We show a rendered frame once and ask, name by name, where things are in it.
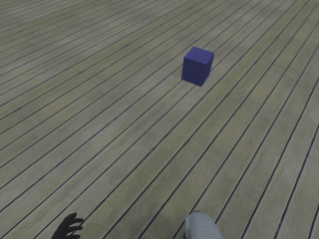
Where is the carton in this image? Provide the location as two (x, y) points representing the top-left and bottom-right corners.
(181, 47), (215, 87)

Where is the left robot hand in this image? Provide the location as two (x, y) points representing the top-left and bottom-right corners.
(51, 212), (84, 239)

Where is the robot right thigh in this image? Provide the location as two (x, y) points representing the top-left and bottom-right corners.
(184, 212), (224, 239)

